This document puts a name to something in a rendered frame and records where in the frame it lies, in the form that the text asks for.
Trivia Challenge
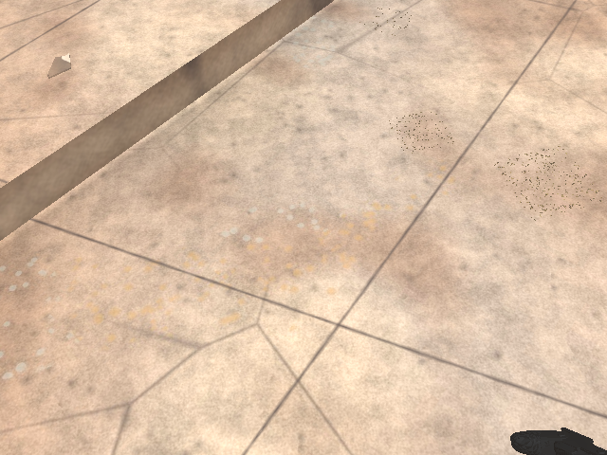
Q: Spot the right robot hand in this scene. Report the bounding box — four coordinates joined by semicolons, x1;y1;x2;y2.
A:
510;428;607;455

